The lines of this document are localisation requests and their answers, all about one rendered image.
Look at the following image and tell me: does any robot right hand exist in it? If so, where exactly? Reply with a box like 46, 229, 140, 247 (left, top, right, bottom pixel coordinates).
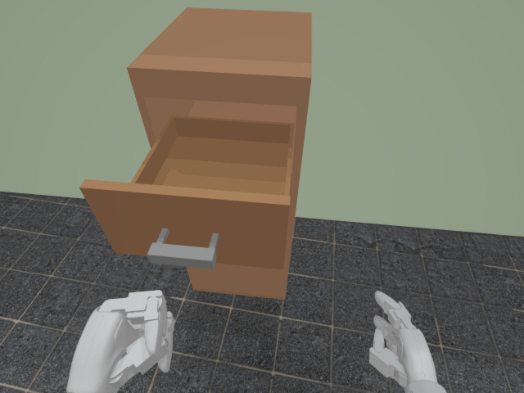
369, 291, 437, 391

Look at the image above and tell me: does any handle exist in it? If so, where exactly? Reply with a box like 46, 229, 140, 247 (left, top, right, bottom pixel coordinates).
147, 228, 219, 269

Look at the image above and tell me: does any drawer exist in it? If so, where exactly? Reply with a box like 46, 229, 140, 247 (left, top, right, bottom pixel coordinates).
79, 115, 295, 269

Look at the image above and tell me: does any robot left hand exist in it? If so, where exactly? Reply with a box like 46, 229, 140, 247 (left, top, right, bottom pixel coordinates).
66, 290, 175, 393

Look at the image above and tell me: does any cabinet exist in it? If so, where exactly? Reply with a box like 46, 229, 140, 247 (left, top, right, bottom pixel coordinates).
127, 7, 312, 300

